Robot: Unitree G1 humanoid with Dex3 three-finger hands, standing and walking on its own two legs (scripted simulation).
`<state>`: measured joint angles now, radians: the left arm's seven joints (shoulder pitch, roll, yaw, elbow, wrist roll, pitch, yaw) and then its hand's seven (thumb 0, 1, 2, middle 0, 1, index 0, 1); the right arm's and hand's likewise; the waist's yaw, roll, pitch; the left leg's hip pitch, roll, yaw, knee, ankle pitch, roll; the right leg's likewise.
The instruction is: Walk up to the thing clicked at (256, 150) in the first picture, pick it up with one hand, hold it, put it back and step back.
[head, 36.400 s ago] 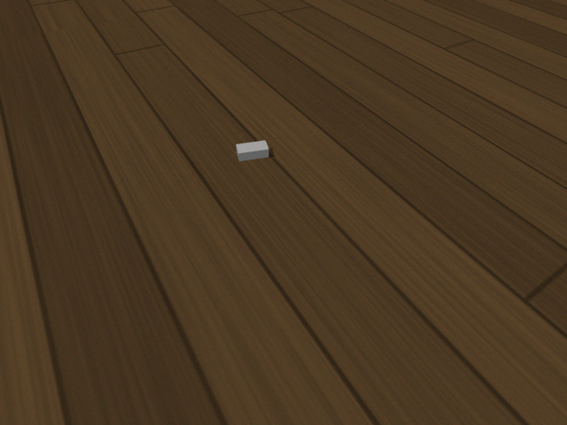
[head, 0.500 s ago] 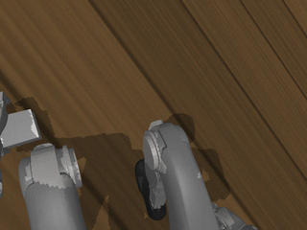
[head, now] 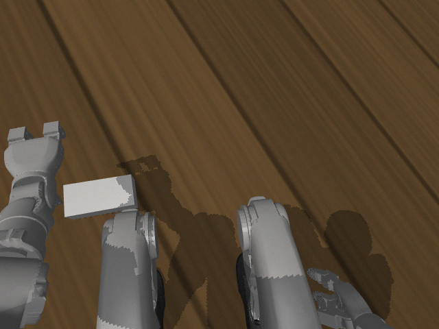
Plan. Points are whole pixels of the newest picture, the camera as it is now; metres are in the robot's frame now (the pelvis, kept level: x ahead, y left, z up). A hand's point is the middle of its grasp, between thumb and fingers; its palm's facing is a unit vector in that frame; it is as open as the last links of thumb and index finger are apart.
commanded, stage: withdraw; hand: left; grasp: from above
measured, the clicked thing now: (102, 196) +0.39 +0.26 -0.33
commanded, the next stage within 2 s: home in 0.42 s
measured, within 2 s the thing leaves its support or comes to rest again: neither
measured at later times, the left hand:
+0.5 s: hand (83, 192) +0.38 +0.27 -0.21, palm faces -0.36 -0.02 -0.93, open 13.9 cm
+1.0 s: hand (44, 210) +0.31 +0.25 -0.01, palm faces -0.34 -0.59 -0.73, open 9.3 cm
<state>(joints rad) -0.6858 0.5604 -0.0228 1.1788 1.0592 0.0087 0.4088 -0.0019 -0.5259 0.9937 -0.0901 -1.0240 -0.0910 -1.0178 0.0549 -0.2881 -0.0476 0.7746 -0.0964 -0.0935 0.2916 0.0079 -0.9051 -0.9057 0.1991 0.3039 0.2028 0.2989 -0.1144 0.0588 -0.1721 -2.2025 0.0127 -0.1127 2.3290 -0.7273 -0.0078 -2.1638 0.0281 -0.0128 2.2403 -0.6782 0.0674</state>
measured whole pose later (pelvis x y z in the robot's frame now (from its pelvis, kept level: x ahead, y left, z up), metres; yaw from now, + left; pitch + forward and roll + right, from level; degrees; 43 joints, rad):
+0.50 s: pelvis -0.02 -0.01 -0.04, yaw +1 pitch +29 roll -6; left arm -0.82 0.63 0.06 1.50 1.38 -0.28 0.66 0.00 -0.51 1.01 -0.09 -1.04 -0.10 -1.02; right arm 0.06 -0.29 -0.01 0.83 -0.22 -0.06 0.15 0.01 -0.90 -0.90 0.20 0.30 0.20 0.30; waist -0.21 -0.05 -0.05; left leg -2.30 -0.03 -0.14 2.42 -0.63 -0.04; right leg -2.25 0.02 -0.03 2.35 -0.61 0.04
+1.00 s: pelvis +0.00 +0.00 +0.11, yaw +3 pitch +33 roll -5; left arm -0.23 0.43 0.01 0.52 0.60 0.01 0.08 0.00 0.47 0.88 -0.22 -0.44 -0.21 -0.44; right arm 0.15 -0.28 -0.05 0.67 0.00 -0.04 0.09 0.01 -0.90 -0.90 0.20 0.30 0.21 0.30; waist -0.06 0.03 -0.21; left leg -1.86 0.02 -0.09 1.97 -0.69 -0.01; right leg -1.83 0.00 -0.02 1.90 -0.65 0.05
